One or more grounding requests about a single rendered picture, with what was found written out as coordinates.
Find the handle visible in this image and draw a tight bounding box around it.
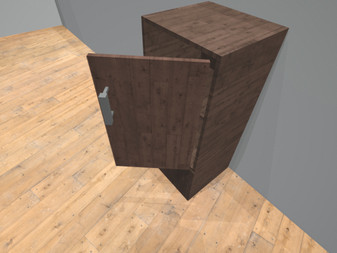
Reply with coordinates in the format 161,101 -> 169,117
98,86 -> 114,125

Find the cupboard door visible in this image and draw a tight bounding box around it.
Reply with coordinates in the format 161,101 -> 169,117
86,53 -> 210,170

